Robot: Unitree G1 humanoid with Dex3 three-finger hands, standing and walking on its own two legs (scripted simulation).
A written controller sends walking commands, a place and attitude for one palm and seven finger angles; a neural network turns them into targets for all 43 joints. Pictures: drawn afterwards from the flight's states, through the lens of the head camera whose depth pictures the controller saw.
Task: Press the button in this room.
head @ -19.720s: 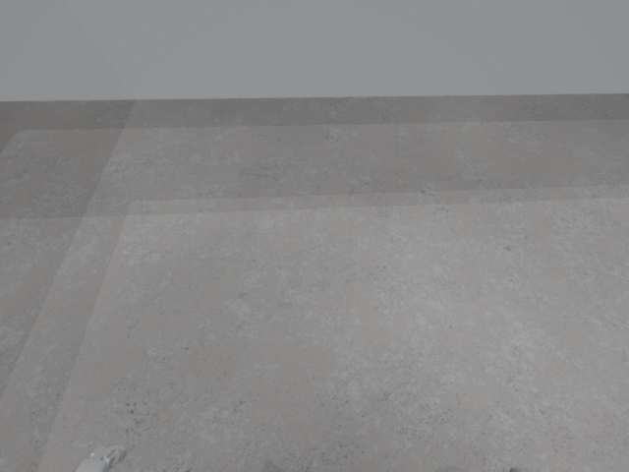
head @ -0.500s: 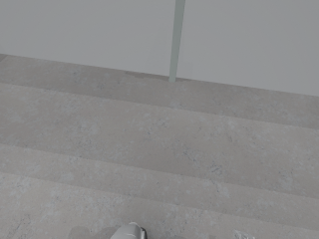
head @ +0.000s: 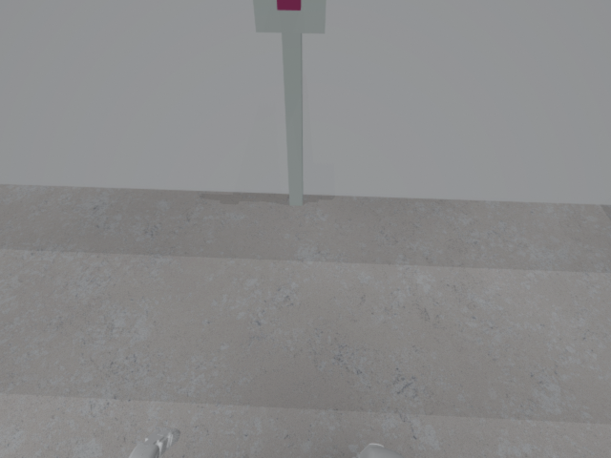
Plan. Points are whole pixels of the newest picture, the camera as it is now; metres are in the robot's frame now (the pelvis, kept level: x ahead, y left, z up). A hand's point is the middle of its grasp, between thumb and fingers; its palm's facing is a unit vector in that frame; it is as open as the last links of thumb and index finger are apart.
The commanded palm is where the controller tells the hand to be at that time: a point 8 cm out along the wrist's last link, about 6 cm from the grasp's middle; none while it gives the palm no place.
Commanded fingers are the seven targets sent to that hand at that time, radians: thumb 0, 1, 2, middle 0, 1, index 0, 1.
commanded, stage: stand and wait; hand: left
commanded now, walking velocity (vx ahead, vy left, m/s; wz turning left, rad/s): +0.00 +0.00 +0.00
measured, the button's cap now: out of the picture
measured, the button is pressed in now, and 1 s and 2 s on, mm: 0 0 0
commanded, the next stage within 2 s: look at it before walking up in 1.24 s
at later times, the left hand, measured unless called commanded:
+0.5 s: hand out of the picture +0.05 +0.18 -0.17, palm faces +0.08 -0.98 -0.16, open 7.3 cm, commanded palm none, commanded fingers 0.00 0.90 0.90 -0.20 -0.30 -0.20 -0.30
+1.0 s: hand out of the picture +0.05 +0.15 -0.17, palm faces +0.03 -0.99 -0.16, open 7.4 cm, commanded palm none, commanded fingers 0.00 0.90 0.90 -0.20 -0.30 -0.20 -0.30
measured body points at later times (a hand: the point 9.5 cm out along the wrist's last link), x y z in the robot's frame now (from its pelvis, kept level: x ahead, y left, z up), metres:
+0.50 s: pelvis +0.04 +0.00 +0.01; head +0.02 +0.02 +0.46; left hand +0.05 +0.23 -0.16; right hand +0.05 -0.22 -0.14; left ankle +0.03 +0.12 -0.73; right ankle +0.11 -0.12 -0.73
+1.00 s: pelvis +0.08 +0.00 +0.01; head +0.09 +0.00 +0.46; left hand +0.05 +0.21 -0.15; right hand +0.06 -0.20 -0.16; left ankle +0.03 +0.12 -0.73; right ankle +0.11 -0.12 -0.73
